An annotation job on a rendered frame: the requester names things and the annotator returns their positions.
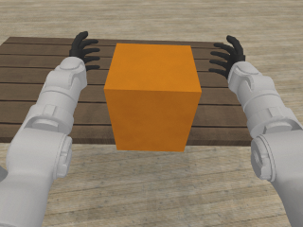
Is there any robot right hand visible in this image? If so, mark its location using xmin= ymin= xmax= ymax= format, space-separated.
xmin=208 ymin=35 xmax=246 ymax=79

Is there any robot right forearm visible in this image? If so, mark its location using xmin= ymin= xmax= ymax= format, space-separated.
xmin=227 ymin=61 xmax=303 ymax=139

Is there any right robot upper arm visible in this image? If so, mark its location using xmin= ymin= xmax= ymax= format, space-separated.
xmin=250 ymin=130 xmax=303 ymax=227

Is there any left robot upper arm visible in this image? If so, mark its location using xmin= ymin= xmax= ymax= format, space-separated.
xmin=0 ymin=128 xmax=73 ymax=227

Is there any robot left hand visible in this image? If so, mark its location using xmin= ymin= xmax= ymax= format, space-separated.
xmin=69 ymin=31 xmax=100 ymax=72

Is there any carton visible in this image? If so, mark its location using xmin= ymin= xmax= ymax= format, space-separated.
xmin=103 ymin=43 xmax=202 ymax=152

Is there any robot left forearm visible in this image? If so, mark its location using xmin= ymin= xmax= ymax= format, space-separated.
xmin=6 ymin=57 xmax=87 ymax=172

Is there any table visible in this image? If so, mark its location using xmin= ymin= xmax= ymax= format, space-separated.
xmin=0 ymin=36 xmax=253 ymax=183

